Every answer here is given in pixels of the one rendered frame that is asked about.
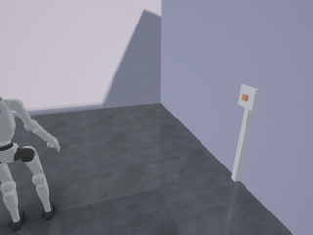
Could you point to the robot right upper arm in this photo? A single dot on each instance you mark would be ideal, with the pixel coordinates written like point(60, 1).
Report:
point(18, 106)

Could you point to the right robot forearm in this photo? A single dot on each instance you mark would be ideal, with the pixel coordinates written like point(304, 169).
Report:
point(42, 133)

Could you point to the left robot foot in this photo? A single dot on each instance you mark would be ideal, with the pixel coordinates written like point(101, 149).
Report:
point(17, 224)

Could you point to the robot left shin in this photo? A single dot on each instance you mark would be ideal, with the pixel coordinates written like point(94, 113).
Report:
point(11, 202)

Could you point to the right robot hand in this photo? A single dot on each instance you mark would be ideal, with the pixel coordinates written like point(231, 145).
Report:
point(54, 143)

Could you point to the button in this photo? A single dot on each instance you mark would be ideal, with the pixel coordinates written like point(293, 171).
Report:
point(244, 97)

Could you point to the panel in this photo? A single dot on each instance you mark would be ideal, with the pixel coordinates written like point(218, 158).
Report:
point(245, 128)

